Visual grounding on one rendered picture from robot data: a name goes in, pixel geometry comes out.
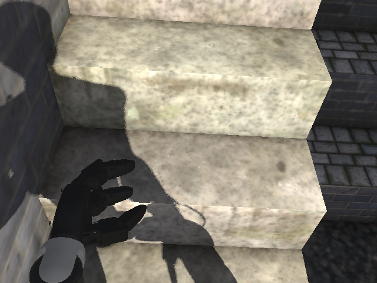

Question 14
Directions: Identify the left robot forearm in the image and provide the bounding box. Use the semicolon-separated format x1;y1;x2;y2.
29;237;85;283

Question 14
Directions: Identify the left robot hand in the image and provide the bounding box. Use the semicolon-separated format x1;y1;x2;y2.
49;159;147;247

